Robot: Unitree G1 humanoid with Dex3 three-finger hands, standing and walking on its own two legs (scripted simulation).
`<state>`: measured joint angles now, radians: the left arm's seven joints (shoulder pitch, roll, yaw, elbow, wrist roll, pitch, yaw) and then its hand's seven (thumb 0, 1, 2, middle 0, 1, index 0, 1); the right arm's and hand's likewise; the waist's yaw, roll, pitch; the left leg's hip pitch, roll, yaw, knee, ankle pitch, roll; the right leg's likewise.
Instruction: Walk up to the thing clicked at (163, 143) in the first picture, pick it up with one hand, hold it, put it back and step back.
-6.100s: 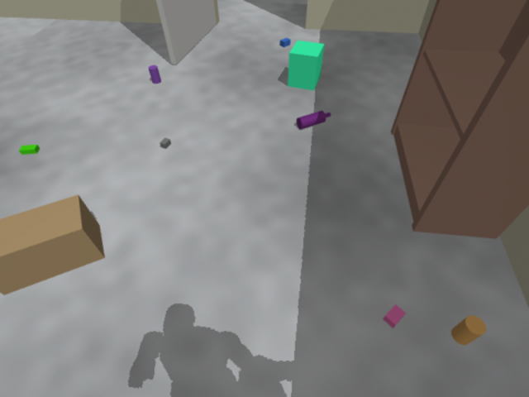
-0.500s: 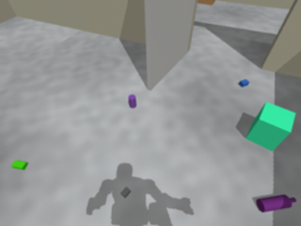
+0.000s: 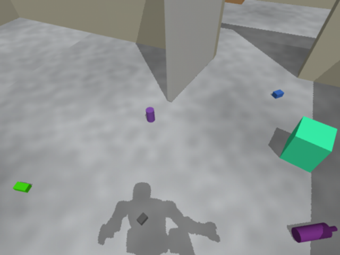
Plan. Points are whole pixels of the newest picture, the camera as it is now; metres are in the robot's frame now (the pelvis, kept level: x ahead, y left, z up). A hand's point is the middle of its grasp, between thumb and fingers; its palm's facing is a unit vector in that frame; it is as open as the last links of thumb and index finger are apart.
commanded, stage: stand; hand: left
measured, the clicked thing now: (142, 218) +0.43 +0.19 -0.77
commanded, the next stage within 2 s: none
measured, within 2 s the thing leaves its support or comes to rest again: neither
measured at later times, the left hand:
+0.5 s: hand out of the picture +0.10 +0.25 -0.16, palm faces -0.02 -0.94 -0.33, open 7.4 cm
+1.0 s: hand out of the picture +0.09 +0.25 -0.16, palm faces -0.02 -0.94 -0.33, open 7.4 cm
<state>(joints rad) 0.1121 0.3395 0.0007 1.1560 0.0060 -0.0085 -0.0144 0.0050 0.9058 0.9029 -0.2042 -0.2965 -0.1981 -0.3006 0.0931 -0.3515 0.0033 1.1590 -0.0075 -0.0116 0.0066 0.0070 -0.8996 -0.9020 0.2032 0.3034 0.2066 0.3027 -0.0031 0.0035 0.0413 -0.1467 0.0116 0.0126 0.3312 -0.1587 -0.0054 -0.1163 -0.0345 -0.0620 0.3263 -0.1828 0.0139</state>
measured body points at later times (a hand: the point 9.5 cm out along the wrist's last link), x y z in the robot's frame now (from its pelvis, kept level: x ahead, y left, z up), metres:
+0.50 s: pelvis +0.02 +0.00 +0.00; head +0.03 +0.00 +0.45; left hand +0.10 +0.30 -0.13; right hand +0.10 -0.30 -0.13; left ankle +0.01 +0.12 -0.75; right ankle +0.00 -0.13 -0.75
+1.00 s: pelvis +0.01 +0.00 +0.00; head +0.02 +0.00 +0.45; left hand +0.09 +0.30 -0.13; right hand +0.09 -0.30 -0.13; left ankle +0.01 +0.12 -0.75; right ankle +0.00 -0.13 -0.75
